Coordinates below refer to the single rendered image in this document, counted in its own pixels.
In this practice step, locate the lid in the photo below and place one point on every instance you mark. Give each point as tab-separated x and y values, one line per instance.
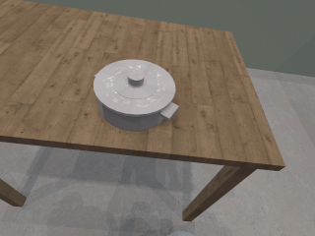
112	90

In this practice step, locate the knob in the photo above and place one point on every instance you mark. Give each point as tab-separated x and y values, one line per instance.
136	78

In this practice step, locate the pot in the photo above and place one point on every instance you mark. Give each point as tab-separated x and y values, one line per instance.
133	123

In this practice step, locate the table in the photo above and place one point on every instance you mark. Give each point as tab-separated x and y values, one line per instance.
49	55

